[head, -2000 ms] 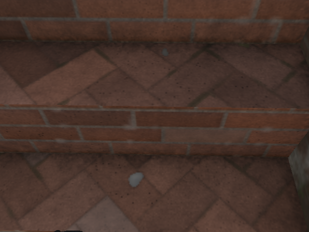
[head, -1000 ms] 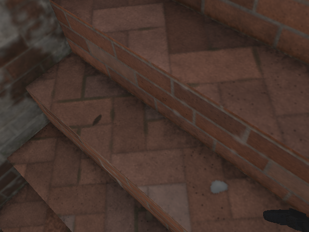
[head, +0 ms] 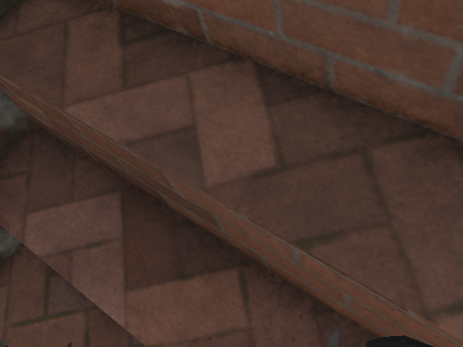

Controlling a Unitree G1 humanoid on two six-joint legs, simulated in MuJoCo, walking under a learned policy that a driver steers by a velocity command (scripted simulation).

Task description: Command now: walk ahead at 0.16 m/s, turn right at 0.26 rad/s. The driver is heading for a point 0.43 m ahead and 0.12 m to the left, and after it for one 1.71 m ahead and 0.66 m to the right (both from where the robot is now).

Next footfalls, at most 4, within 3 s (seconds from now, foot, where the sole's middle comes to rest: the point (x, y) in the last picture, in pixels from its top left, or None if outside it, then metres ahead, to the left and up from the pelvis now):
none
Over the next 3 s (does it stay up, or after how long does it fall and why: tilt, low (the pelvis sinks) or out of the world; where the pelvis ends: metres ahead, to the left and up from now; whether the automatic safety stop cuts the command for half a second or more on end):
falls after 0.08 s (tilt)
